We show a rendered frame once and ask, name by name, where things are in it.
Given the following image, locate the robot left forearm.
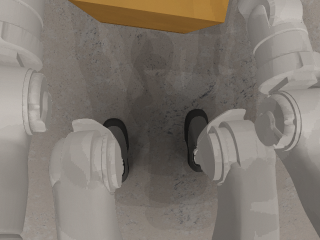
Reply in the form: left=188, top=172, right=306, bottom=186
left=0, top=0, right=46, bottom=72

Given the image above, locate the right robot foot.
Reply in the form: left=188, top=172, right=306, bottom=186
left=184, top=109, right=209, bottom=172

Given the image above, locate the left robot upper arm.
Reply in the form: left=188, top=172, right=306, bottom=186
left=0, top=64, right=52, bottom=240

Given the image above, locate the right robot upper arm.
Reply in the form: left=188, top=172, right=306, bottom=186
left=254, top=88, right=320, bottom=238

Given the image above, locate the robot left thigh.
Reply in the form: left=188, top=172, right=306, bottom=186
left=52, top=130, right=123, bottom=240

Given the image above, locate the carton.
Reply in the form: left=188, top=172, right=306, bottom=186
left=68, top=0, right=229, bottom=34

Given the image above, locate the robot right forearm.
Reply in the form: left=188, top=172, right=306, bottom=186
left=237, top=0, right=320, bottom=95

